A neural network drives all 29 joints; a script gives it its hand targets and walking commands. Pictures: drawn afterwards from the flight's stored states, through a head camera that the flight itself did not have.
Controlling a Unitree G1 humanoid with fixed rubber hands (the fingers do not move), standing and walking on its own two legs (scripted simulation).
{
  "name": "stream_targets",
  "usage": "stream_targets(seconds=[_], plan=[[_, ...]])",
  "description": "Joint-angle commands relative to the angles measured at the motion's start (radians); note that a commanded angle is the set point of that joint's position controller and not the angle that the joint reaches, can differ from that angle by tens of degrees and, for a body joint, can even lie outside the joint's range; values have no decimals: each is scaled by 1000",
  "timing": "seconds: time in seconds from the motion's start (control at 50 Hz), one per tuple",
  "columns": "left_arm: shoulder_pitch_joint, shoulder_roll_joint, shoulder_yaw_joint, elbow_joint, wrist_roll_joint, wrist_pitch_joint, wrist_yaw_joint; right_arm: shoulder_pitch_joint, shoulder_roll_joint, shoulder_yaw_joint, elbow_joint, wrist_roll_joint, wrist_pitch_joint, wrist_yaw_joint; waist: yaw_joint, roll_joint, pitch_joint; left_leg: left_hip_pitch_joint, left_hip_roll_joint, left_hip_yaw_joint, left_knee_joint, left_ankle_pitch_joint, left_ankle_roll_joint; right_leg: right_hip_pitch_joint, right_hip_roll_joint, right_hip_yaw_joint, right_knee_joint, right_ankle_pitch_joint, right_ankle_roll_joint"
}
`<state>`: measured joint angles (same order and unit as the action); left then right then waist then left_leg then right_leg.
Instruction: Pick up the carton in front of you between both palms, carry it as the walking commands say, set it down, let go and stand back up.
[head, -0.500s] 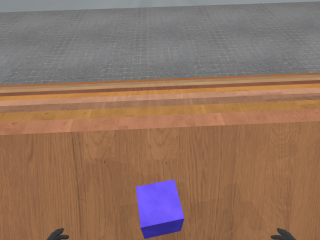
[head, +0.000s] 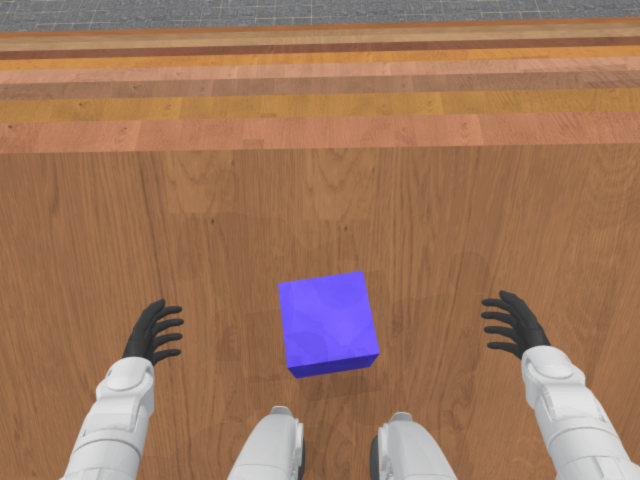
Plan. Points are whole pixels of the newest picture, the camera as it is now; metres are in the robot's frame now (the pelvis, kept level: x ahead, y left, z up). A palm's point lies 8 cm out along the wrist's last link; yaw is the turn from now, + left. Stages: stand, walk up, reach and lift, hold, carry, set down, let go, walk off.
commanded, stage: reach and lift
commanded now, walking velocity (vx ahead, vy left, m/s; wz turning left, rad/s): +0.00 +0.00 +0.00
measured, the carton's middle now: (327, 328) +0.41 +0.04 -0.59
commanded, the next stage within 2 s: none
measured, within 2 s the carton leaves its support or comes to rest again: neither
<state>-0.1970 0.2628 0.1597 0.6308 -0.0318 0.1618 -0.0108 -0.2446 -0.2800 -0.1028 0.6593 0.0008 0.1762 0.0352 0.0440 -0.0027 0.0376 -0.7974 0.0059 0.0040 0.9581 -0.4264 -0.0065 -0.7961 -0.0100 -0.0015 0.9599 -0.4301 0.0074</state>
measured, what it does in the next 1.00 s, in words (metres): lowers itself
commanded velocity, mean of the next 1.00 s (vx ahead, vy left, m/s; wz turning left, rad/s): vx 0.00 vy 0.00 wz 0.00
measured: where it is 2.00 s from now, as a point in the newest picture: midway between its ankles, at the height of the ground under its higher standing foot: outside the picture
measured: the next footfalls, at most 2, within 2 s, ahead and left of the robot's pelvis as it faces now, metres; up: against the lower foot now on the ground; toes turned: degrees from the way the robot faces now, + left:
none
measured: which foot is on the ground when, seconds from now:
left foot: down 0.00-1.00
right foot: down 0.00-1.00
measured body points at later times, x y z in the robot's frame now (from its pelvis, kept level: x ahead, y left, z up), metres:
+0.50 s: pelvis -0.08 -0.01 -0.08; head +0.19 +0.00 +0.28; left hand +0.39 +0.23 -0.16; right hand +0.47 -0.16 -0.16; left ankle +0.02 +0.12 -0.68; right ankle +0.02 -0.12 -0.68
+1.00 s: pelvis -0.07 -0.01 -0.22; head +0.27 -0.01 +0.08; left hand +0.39 +0.23 -0.38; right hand +0.45 -0.16 -0.39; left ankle +0.02 +0.12 -0.68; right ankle +0.02 -0.12 -0.68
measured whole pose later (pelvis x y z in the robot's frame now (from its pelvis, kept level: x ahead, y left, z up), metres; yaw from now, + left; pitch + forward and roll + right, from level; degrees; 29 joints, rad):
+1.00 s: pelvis -0.07 -0.01 -0.22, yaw +2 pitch +52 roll +2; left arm -0.96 0.20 0.28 0.84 -0.14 0.01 0.09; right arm -1.10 -0.32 -0.10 0.92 0.07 0.05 -0.08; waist 0.09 -0.01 -0.06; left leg -2.11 0.00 0.00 1.72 -0.51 -0.03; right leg -2.12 0.00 0.02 1.74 -0.52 -0.01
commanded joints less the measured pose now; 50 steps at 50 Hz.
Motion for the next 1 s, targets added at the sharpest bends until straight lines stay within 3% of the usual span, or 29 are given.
stream_targets(seconds=[0.0, 0.12, 0.24, 0.36, 0.44, 0.54, 0.7, 0.78, 0.88, 0.98], plan=[[-119, 115, 38, -60, -26, -25, 20, -152, -117, -27, -45, 17, -20, -10, 9, -7, -544, 80, -52, -10, -3, 616, -41, 170, 59, 27, 18, 569, 17], [-381, 102, 70, -45, -53, -26, 44, -456, -134, -44, -2, 36, -17, -13, 26, -22, -663, -84, -53, 12, 17, 430, -41, 57, 59, 16, 51, 399, 9], [-696, 75, 105, 10, -63, 4, 63, -807, -149, -66, 101, 35, 12, -7, 47, -34, -737, -217, -52, 44, 25, 170, -47, -79, 59, 7, 53, 136, 7], [-937, 45, 158, 91, -45, 25, 90, -1099, -177, -79, 237, 19, 26, 0, 73, -59, -822, -309, -57, 62, 66, 58, -50, -193, 65, -1, 91, 12, 5], [-993, 25, 200, 106, -9, 9, 106, -1180, -186, -110, 292, -25, 11, -1, 90, -74, -948, -312, -65, 66, 83, 114, -51, -203, 74, 4, 110, 71, 3], [-969, -4, 242, 84, 31, -44, 95, -1167, -144, -144, 291, -70, -33, -8, 89, -95, -1021, -370, -74, 74, 108, 247, -51, -201, 84, 14, 137, 209, 5], [-879, -40, 270, 155, 54, -132, 57, -1057, -51, -159, 293, -91, -105, -41, 77, -96, -973, -640, -71, 60, 298, 355, -58, -455, 81, 28, 329, 343, 9], [-856, -23, 246, 176, 18, -161, 59, -1020, -52, -122, 264, -58, -130, -67, 72, -94, -1016, -741, -72, 47, 429, 419, -62, -557, 79, 31, 468, 409, 7], [-870, 34, 167, 132, -70, -182, 86, -1052, -95, -28, 175, 32, -149, -103, 72, -123, -1196, -793, -69, 48, 594, 489, -63, -532, 73, 27, 645, 491, 12], [-940, 84, 109, 83, -141, -173, 117, -1129, -142, 23, 122, 102, -139, -125, 73, -136, -1269, -843, -62, 65, 719, 420, -64, -527, 70, 17, 771, 430, 11]])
